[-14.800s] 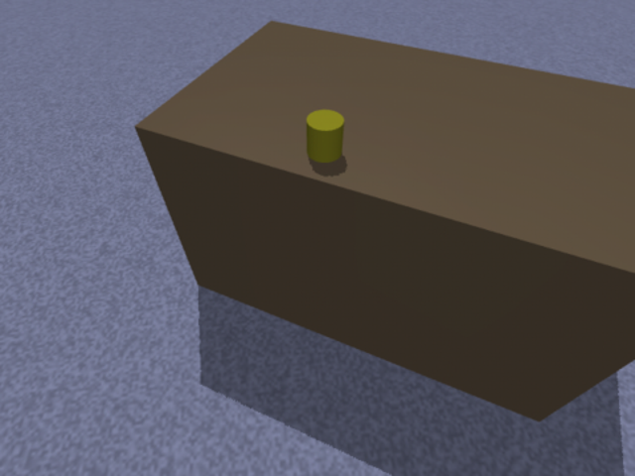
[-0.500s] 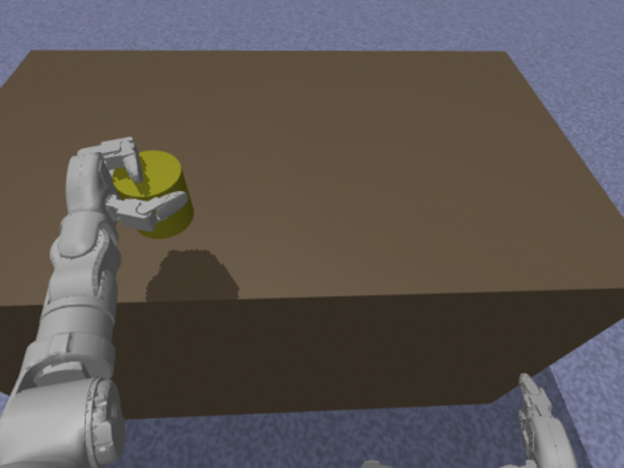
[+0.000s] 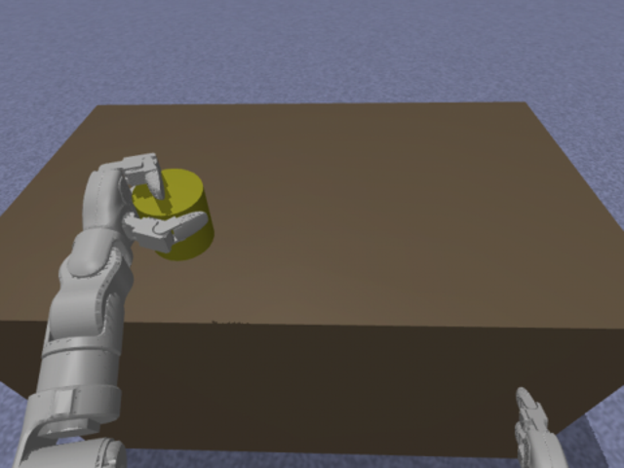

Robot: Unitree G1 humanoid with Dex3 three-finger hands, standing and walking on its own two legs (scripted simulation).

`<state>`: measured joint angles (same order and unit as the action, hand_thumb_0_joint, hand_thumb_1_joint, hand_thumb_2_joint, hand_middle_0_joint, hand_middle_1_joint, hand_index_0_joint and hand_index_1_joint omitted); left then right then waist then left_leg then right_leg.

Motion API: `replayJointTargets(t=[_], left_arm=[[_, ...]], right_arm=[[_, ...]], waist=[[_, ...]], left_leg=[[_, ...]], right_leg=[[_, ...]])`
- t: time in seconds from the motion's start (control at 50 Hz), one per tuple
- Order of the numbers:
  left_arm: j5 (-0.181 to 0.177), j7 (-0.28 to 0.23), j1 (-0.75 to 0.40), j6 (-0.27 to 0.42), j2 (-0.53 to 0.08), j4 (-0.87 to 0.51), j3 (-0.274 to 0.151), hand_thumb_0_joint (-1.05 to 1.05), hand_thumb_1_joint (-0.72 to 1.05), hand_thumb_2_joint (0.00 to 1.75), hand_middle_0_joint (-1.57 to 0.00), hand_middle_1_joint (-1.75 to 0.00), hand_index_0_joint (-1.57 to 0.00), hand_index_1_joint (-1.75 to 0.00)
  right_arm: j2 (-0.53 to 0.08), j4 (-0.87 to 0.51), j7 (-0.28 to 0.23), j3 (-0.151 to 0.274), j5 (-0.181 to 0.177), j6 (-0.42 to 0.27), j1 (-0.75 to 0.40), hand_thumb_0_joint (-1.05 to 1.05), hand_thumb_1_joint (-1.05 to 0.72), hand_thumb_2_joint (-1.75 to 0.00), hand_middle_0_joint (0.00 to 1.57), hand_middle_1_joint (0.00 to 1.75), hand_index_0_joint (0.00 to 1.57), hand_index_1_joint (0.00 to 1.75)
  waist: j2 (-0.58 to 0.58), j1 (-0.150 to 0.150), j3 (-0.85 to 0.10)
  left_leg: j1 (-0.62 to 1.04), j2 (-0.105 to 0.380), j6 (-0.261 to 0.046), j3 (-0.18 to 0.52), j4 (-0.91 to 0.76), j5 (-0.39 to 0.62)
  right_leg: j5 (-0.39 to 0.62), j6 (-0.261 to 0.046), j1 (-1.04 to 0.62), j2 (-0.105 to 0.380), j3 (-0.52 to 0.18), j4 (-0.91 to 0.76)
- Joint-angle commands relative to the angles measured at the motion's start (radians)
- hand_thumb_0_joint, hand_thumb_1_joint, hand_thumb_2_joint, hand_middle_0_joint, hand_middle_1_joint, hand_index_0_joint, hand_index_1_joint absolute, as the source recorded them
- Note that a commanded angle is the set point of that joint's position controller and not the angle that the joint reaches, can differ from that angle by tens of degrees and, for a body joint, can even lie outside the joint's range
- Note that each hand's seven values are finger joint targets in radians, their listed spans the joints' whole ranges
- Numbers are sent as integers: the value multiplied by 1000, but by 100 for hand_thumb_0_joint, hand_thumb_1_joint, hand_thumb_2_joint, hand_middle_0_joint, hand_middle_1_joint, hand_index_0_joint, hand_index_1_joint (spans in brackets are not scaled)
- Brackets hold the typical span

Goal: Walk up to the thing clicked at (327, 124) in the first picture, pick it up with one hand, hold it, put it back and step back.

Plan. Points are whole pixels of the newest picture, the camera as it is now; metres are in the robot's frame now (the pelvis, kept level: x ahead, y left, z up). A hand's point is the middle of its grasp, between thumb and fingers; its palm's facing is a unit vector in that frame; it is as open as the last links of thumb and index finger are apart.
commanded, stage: lift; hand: left
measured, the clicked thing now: (176, 215) +0.38 +0.19 +0.15
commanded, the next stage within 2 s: hold in 0.58 s
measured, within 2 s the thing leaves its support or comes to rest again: neither
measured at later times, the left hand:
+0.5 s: hand (148, 197) +0.34 +0.18 +0.22, palm faces +0.13 -0.99 -0.01, open 6.5 cm
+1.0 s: hand (137, 188) +0.32 +0.18 +0.25, palm faces +0.13 -0.99 +0.00, open 6.6 cm
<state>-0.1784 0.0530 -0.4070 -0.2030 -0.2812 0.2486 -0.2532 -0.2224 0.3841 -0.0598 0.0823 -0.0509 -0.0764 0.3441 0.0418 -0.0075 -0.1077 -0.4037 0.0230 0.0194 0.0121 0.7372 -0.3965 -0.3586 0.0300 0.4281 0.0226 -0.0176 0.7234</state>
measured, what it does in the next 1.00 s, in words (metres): stands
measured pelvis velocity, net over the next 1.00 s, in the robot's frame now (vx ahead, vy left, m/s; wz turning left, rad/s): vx -0.01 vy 0.00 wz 0.02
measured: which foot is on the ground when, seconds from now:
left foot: down 0.00-1.00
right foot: down 0.00-1.00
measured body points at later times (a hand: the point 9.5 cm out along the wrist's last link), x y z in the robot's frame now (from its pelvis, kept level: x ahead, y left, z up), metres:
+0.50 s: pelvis -0.01 +0.00 +0.01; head -0.04 -0.02 +0.46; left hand +0.32 +0.23 +0.23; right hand +0.15 -0.27 -0.06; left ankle -0.01 +0.13 -0.71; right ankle +0.01 -0.14 -0.71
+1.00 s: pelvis -0.01 +0.00 +0.01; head -0.05 -0.03 +0.46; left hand +0.31 +0.23 +0.25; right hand +0.16 -0.26 -0.06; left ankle -0.01 +0.13 -0.71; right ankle +0.01 -0.14 -0.71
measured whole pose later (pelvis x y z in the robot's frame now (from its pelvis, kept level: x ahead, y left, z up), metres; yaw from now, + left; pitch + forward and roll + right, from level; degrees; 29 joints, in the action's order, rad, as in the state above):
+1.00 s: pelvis -0.01 +0.00 +0.01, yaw +1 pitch -1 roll +0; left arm -0.23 0.05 -0.35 -0.56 -0.25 -0.12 -0.28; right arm -0.22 0.61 -0.05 0.12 -0.05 -0.22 0.27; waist 0.07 0.02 -0.09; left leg -0.27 0.01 0.02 0.02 0.62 -0.33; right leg -0.30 0.03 0.29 0.03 0.00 0.61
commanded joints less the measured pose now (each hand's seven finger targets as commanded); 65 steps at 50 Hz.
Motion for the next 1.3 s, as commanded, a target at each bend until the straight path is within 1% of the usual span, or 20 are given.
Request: replayJointTargets(t=[0.0, 0.18, 0.22, 0.28, 0.32, 0.36, 0.44, 0.5, 0.58, 0.68, 0.84, 0.86, 0.88, 0.94, 0.96, 1.0, 1.06, 1.12, 1.14, 1.28], left_arm=[[-19, -10, -426, 5, -205, -348, -68, 0, 24, 132, -135, -148, -137, -148], [-31, 7, -360, -100, -165, -382, -57, 0, 26, 135, -138, -151, -141, -151], [-40, 9, -356, -126, -148, -372, -56, 0, 27, 135, -139, -151, -141, -151], [-40, -1, -387, -146, -193, -445, -91, 0, 24, 135, -139, -152, -142, -152], [-41, 1, -386, -157, -159, -458, -63, 0, 27, 134, -140, -151, -142, -151], [-46, -3, -366, -173, -164, -452, -76, 0, 24, 135, -140, -152, -142, -152], [-42, -12, -388, -177, -186, -495, -93, 0, 19, 133, -140, -152, -142, -152], [-53, -5, -359, -198, -125, -469, -54, 0, 22, 134, -140, -152, -142, -152], [-48, -13, -380, -208, -193, -526, -102, 0, 18, 133, -140, -152, -143, -152], [-58, -3, -358, -230, -148, -535, -70, 0, 19, 127, -139, -149, -141, -149], [-69, -4, -344, -267, -161, -593, -96, 0, 20, 126, -136, -146, -138, -146], [-68, 1, -323, -279, -102, -522, -51, 0, 18, 125, -135, -146, -137, -145], [-72, -3, -363, -276, -161, -607, -96, 0, 19, 126, -136, -146, -138, -146], [-65, -7, -375, -290, -175, -615, -109, 0, 18, 124, -135, -145, -137, -145], [-61, -3, -349, -302, -137, -568, -74, 0, 18, 125, -135, -146, -137, -145], [-73, -3, -368, -303, -175, -610, -118, 0, 20, 125, -134, -145, -137, -145], [-67, 4, -350, -322, -139, -579, -82, 0, 19, 126, -133, -145, -136, -145], [-72, 2, -375, -324, -193, -635, -130, 0, 19, 126, -135, -146, -138, -146], [-72, 6, -341, -335, -132, -586, -86, 0, 18, 125, -134, -145, -137, -145], [-73, 4, -324, -347, -128, -641, -81, 0, 20, 126, -134, -146, -136, -146]], right_arm=[[-149, -163, -8, 77, -4, -78, -95, 0, 55, -5, 5, 5, 5, 5], [-97, -56, -5, 39, -2, -109, -104, 0, 55, -5, 5, 5, 5, 5], [-137, -55, -5, 74, 0, -124, -123, 0, 54, -5, 5, 5, 5, 5], [-142, -60, -2, 75, -4, -135, -165, 0, 54, -5, 5, 5, 5, 5], [-108, -23, 3, 53, -4, -136, -136, 0, 54, -5, 5, 5, 5, 5], [-150, -14, -3, 92, -5, -143, -159, 0, 54, -5, 5, 5, 5, 5], [-124, -12, 1, 69, -6, -157, -182, 0, 53, -5, 5, 5, 5, 5], [-135, 24, -1, 80, -3, -165, -179, 0, 54, -5, 5, 5, 5, 5], [-155, 14, -1, 94, -7, -176, -209, 0, 54, -5, 5, 5, 5, 5], [-130, 61, 3, 85, -6, -183, -182, 0, 53, -5, 5, 5, 5, 5], [-126, 40, 2, 72, -7, -198, -221, 0, 53, -5, 5, 5, 5, 5], [-119, 89, 4, 73, -5, -196, -188, 0, 53, -5, 5, 5, 5, 5], [-149, 36, 1, 90, -5, -203, -216, 0, 53, -5, 5, 5, 5, 5], [-130, 55, 5, 79, -5, -203, -195, 0, 53, -5, 5, 5, 5, 5], [-128, 77, 4, 81, -5, -200, -189, 0, 53, -5, 5, 5, 5, 5], [-140, 47, 3, 84, -5, -205, -215, 0, 53, -5, 5, 5, 5, 5], [-119, 72, 9, 71, -8, -202, -220, 0, 53, -5, 5, 5, 5, 5], [-133, 60, 7, 78, -6, -208, -223, 0, 54, -5, 5, 5, 5, 5], [-113, 104, 10, 67, -5, -203, -197, 0, 53, -5, 5, 5, 5, 5], [-123, 79, 18, 78, -9, -198, -224, 0, 53, -5, 5, 5, 5, 5]], waist=[[-14, -6, -226], [-37, 1, -153], [-46, -9, -163], [-38, 9, -147], [-34, 7, -153], [-49, 7, -160], [-35, 19, -166], [-55, 12, -138], [-31, 20, -142], [-20, 15, -141], [-32, 30, -132], [-27, 14, -128], [-44, 20, -156], [-18, 22, -153], [-23, 16, -146], [-54, 26, -158], [-39, 31, -139], [-38, 34, -148], [-30, 28, -140], [-21, 37, -140]], left_leg=[[134, -17, -12, -22, -124, 333], [140, -36, -28, -33, -156, 241], [152, -31, -27, -27, -164, 247], [154, -32, -25, -24, -178, 228], [155, -36, -26, -25, -182, 228], [170, -34, -26, -21, -185, 246], [174, -34, -24, -18, -195, 238], [168, -34, -26, -17, -203, 215], [176, -29, -21, -12, -212, 217], [178, -34, -23, -15, -210, 228], [186, -31, -19, -7, -220, 247], [194, -34, -21, -13, -214, 255], [203, -32, -22, -10, -216, 259], [208, -30, -17, -8, -215, 279], [211, -34, -19, -11, -213, 289], [206, -36, -24, -12, -211, 285], [199, -43, -24, -18, -213, 276], [209, -36, -22, -14, -215, 279], [210, -34, -19, -12, -214, 298], [203, -41, -21, -18, -216, 284]], right_leg=[[285, -25, -115, -24, 66, -108], [215, -16, -112, -11, 59, -173], [224, -17, -119, -13, 63, -172], [196, -20, -124, -14, 66, -184], [196, -20, -133, -11, 65, -193], [212, -19, -133, -13, 67, -193], [199, -21, -148, -12, 68, -198], [179, -20, -139, -14, 69, -214], [179, -22, -140, -16, 73, -208], [189, -22, -147, -16, 71, -217], [200, -22, -159, -19, 78, -216], [210, -22, -149, -19, 76, -220], [213, -20, -160, -20, 75, -220], [228, -22, -166, -19, 78, -215], [238, -22, -161, -19, 76, -216], [239, -16, -176, -16, 76, -224], [230, -18, -165, -14, 74, -229], [228, -17, -172, -17, 76, -225], [242, -21, -164, -19, 79, -218], [235, -20, -171, -14, 73, -228]])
